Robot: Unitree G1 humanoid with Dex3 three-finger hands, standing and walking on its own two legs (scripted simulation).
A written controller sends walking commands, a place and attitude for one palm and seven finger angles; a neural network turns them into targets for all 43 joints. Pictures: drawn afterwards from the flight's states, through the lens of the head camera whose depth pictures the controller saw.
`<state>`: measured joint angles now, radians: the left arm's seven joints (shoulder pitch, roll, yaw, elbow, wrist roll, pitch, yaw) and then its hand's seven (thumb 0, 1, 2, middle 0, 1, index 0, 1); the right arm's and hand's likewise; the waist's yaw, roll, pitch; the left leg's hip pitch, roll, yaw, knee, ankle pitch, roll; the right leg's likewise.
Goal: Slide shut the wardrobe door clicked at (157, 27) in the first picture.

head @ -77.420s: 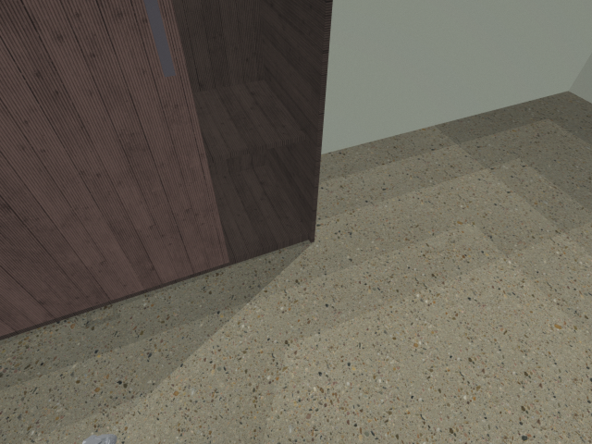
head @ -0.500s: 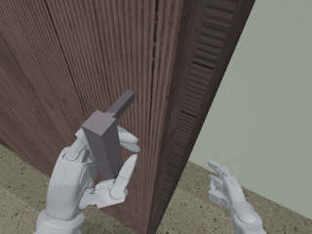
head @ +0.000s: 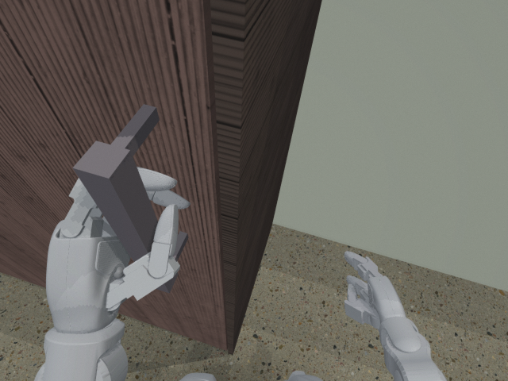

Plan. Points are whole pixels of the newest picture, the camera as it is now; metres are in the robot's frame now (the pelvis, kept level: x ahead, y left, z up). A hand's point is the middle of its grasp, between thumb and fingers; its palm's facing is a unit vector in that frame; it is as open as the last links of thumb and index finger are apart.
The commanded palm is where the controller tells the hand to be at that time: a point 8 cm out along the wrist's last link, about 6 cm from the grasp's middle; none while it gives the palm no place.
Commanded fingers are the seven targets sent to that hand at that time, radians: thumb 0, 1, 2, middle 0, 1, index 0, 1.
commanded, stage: step sideways, sliding the door along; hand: left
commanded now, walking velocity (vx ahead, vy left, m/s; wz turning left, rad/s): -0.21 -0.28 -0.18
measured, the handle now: (155, 217) +0.22 +0.15 +0.21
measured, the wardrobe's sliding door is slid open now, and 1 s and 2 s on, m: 0.00 0.00 0.00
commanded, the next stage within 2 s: stop walking and hold the door there in 1.14 s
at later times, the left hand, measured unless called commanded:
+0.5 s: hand (167, 248) +0.19 +0.13 +0.22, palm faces +0.31 -0.95 -0.02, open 6.0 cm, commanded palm +0.15 +0.11 +0.21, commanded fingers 0.00 0.90 0.90 -0.45 -1.40 -0.45 -1.40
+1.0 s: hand (165, 251) +0.19 +0.13 +0.22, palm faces +0.26 -0.97 +0.02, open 5.8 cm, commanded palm +0.15 +0.09 +0.21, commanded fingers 0.00 0.90 0.90 -0.45 -1.40 -0.45 -1.40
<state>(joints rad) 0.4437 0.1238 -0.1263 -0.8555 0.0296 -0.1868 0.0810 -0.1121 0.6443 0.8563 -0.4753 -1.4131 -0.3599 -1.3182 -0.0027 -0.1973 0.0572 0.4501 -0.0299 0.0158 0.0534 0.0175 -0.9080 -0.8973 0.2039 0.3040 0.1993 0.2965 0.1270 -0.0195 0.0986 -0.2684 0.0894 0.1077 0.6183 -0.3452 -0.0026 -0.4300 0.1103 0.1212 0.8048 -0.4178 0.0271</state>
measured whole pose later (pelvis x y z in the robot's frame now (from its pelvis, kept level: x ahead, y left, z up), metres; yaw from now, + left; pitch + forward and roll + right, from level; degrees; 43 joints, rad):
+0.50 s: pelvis -0.11 -0.05 -0.02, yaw -9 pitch -3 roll -2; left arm -0.06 0.22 0.28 -0.44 -0.05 0.03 0.19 -0.15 0.62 0.85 -0.50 -1.43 -0.38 -1.27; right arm 0.15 -0.22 -0.03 0.59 0.03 -0.07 0.01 0.02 -0.91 -0.90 0.20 0.30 0.20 0.30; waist 0.06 -0.01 0.06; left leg -0.42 0.21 0.09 0.72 -0.22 -0.07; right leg -0.33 -0.05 0.02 0.72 -0.35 0.06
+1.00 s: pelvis -0.11 -0.02 +0.01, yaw -10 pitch -4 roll -2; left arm -0.02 0.10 0.08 -0.41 0.02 -0.01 0.23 -0.11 0.65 0.79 -0.43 -1.44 -0.39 -1.35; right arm 0.13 -0.15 0.06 0.59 0.01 -0.14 0.03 0.02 -0.91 -0.90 0.20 0.30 0.20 0.30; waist 0.15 -0.01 0.07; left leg -0.22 0.06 0.10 0.49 -0.21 0.02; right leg -0.28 -0.03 -0.04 0.75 -0.36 0.01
